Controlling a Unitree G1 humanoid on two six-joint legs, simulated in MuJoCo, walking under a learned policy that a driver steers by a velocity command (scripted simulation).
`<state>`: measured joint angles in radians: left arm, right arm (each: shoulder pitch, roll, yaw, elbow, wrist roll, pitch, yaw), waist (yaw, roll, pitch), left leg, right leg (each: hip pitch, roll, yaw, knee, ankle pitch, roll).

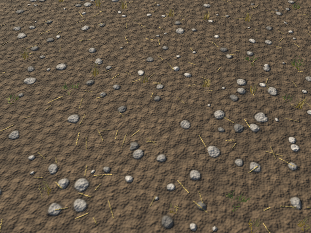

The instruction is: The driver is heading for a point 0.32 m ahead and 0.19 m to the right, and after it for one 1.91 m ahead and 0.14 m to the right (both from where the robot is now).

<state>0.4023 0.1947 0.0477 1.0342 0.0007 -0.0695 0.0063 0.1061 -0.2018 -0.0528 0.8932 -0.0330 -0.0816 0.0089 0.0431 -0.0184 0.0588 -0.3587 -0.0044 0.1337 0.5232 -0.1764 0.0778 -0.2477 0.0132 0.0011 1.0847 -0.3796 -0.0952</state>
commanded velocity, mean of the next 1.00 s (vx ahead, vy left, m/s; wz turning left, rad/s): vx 0.50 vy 0.00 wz -0.40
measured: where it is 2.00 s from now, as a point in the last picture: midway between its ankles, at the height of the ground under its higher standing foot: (215, 125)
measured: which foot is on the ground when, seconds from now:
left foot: down 0.00-0.44, up 0.46-1.00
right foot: up 0.00-0.44, down 0.46-1.00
